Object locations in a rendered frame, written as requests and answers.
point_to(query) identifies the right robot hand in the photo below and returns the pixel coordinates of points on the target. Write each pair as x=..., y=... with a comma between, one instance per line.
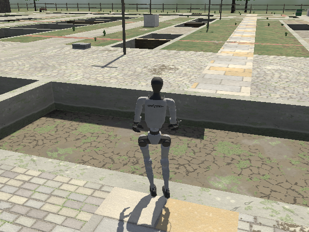
x=174, y=129

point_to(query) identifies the robot thigh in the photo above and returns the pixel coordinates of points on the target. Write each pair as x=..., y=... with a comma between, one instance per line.
x=144, y=146
x=165, y=145

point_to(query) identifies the robot right forearm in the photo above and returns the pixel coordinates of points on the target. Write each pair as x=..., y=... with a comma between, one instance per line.
x=176, y=125

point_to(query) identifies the robot left forearm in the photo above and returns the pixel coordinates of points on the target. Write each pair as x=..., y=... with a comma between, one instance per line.
x=135, y=124

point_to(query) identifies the robot right upper arm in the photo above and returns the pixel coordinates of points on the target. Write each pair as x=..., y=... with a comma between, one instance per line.
x=172, y=110

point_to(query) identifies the left robot hand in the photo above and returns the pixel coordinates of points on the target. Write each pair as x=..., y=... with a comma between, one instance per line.
x=136, y=130

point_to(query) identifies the right robot thigh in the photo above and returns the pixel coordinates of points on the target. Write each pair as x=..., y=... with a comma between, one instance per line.
x=165, y=145

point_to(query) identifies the left robot thigh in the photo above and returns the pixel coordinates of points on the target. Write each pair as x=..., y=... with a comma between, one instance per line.
x=144, y=146

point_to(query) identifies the robot left upper arm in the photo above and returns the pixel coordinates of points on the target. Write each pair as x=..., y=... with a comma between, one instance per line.
x=138, y=109

